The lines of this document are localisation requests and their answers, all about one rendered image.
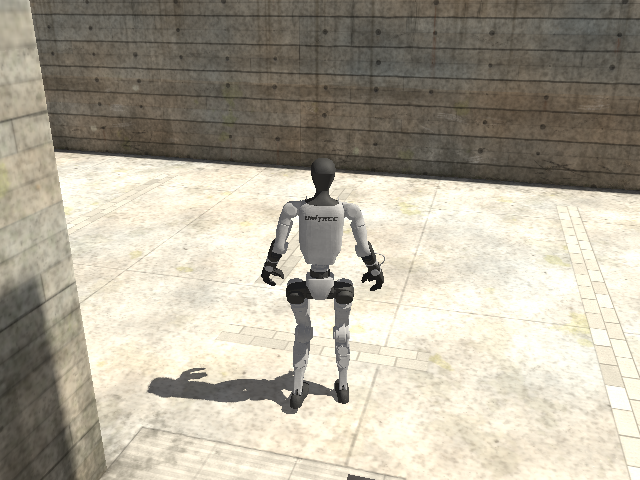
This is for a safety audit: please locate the right robot upper arm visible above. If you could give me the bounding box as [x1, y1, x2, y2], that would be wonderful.
[343, 202, 371, 257]

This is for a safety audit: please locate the robot right hand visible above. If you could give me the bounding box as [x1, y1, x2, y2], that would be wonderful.
[361, 269, 384, 291]

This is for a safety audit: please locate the robot left hand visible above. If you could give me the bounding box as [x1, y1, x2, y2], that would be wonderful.
[261, 267, 284, 286]

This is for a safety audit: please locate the left robot shin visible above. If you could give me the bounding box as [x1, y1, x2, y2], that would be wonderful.
[293, 325, 310, 395]

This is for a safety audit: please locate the left robot upper arm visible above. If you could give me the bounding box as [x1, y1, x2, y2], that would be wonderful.
[272, 200, 301, 255]

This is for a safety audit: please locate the left robot forearm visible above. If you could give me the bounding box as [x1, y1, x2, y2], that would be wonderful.
[264, 239, 282, 272]

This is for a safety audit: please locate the robot right thigh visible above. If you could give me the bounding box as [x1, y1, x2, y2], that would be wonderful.
[333, 278, 354, 343]

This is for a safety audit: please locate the right robot forearm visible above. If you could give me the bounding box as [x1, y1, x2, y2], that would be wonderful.
[361, 241, 381, 276]

